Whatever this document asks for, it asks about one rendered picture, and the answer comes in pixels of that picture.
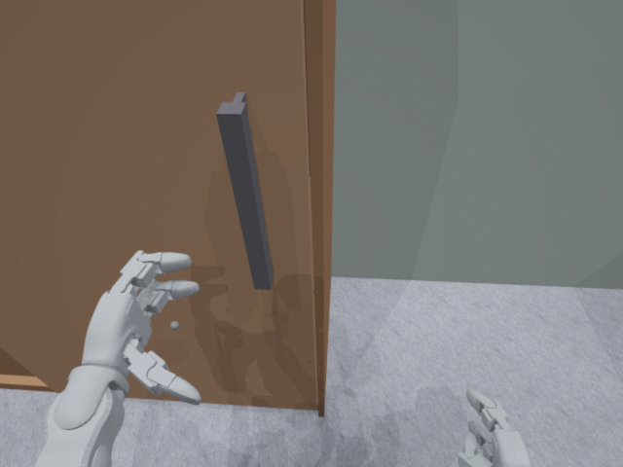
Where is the left robot hand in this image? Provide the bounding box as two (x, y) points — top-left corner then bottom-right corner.
(82, 250), (202, 405)

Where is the left robot forearm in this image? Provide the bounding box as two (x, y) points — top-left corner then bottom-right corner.
(33, 364), (129, 467)

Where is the handle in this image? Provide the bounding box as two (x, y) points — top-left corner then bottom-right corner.
(216, 92), (274, 290)

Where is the right robot hand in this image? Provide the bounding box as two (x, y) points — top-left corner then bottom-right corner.
(458, 388), (533, 467)

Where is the wardrobe door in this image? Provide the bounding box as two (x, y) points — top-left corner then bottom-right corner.
(0, 348), (35, 377)
(0, 0), (317, 411)

